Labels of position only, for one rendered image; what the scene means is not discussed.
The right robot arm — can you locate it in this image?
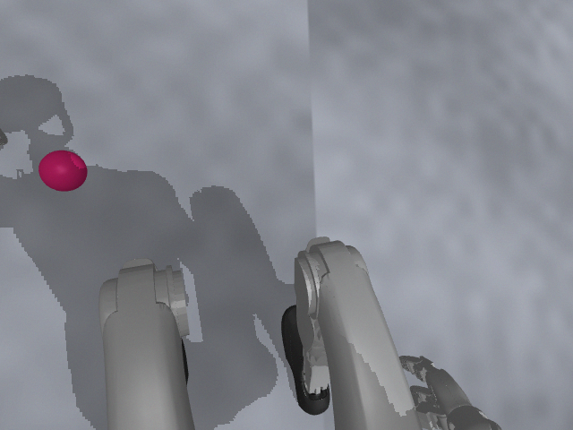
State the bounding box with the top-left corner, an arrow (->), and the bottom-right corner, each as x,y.
447,406 -> 501,430

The right robot foot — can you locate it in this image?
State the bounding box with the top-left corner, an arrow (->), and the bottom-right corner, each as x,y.
281,305 -> 330,415

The ball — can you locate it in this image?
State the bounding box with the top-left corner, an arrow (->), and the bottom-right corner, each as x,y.
38,150 -> 88,192

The right robot hand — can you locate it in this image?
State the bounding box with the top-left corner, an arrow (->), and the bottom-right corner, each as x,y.
399,356 -> 473,430

